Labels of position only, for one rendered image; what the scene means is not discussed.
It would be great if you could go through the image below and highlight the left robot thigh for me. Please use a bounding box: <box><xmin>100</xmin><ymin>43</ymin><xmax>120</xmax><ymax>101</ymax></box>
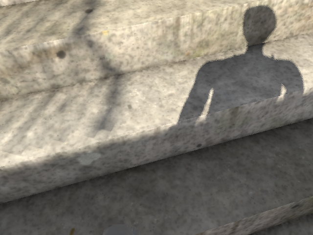
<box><xmin>104</xmin><ymin>224</ymin><xmax>140</xmax><ymax>235</ymax></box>

